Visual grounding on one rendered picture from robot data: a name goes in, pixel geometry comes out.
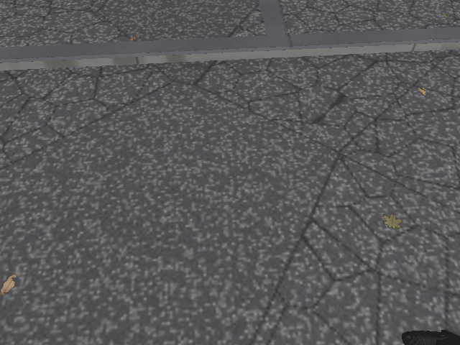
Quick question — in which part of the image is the robot right hand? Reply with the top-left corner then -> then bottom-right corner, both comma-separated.
402,330 -> 460,345

